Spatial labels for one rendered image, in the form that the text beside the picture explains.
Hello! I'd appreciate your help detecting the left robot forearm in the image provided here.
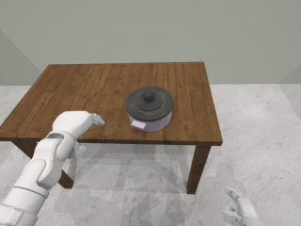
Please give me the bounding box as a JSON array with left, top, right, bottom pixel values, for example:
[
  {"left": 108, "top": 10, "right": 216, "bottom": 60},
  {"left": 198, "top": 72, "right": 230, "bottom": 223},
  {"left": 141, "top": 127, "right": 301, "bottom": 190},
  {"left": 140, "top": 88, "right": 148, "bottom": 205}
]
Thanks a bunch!
[{"left": 0, "top": 130, "right": 75, "bottom": 226}]

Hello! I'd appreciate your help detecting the lid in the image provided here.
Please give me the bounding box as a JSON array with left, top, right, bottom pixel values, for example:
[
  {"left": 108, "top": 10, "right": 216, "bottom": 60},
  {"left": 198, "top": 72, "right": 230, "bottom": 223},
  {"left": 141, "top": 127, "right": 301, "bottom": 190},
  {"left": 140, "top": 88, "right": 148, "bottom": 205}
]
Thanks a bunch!
[{"left": 125, "top": 86, "right": 174, "bottom": 121}]

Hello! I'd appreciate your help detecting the pot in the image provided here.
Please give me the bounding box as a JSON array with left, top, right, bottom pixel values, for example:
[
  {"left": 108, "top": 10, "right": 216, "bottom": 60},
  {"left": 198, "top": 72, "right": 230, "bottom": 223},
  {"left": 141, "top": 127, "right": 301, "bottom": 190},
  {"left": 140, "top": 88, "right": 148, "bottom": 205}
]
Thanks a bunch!
[{"left": 129, "top": 110, "right": 172, "bottom": 132}]

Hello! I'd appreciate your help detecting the left robot hand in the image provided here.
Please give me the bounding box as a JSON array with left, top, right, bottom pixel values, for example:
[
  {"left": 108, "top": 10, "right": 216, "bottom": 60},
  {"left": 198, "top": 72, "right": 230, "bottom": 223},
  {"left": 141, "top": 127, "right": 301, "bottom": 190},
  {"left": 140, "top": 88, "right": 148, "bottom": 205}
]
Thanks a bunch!
[{"left": 52, "top": 110, "right": 105, "bottom": 159}]

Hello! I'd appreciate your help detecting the right robot hand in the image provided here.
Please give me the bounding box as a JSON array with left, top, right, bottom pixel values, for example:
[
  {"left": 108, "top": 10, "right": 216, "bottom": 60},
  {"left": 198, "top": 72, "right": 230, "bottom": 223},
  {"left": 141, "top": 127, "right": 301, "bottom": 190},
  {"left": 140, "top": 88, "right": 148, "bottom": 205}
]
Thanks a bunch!
[{"left": 222, "top": 187, "right": 259, "bottom": 226}]

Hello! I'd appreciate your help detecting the knob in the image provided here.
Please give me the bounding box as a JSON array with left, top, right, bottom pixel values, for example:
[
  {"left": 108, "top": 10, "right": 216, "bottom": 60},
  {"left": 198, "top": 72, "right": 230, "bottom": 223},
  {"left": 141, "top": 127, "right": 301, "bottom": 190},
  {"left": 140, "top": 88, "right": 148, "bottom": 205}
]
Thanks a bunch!
[{"left": 142, "top": 89, "right": 155, "bottom": 102}]

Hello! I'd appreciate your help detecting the table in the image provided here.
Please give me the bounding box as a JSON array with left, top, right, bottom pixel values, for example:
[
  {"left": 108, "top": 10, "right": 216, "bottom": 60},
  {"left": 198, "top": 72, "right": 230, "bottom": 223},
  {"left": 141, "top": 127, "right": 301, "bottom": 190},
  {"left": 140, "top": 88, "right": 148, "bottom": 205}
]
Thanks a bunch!
[{"left": 0, "top": 61, "right": 223, "bottom": 195}]

